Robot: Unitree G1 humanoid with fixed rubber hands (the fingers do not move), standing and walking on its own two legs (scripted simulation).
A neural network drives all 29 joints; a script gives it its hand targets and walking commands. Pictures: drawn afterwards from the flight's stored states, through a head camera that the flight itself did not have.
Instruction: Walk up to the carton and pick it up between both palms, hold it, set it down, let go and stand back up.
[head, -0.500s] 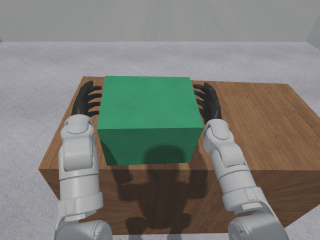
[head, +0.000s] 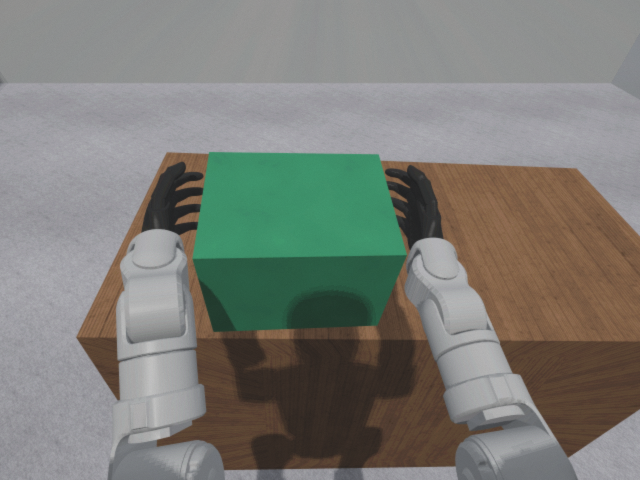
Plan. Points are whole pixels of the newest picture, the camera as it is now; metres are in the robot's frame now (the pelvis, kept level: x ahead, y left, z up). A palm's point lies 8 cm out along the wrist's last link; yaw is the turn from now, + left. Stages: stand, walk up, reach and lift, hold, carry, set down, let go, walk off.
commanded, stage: hold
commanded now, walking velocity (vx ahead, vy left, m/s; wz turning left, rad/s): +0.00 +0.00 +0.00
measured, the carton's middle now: (296, 242) +0.37 +0.00 +0.13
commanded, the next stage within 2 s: none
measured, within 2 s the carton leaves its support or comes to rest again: neither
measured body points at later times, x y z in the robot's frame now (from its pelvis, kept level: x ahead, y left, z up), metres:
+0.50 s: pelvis +0.00 +0.00 +0.00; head -0.03 +0.03 +0.45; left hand +0.37 +0.15 +0.17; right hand +0.36 -0.15 +0.17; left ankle +0.02 +0.12 -0.75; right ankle +0.03 -0.11 -0.75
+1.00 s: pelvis +0.00 +0.00 +0.00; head -0.03 +0.03 +0.45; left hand +0.37 +0.15 +0.17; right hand +0.36 -0.15 +0.17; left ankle +0.02 +0.12 -0.75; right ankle +0.03 -0.11 -0.75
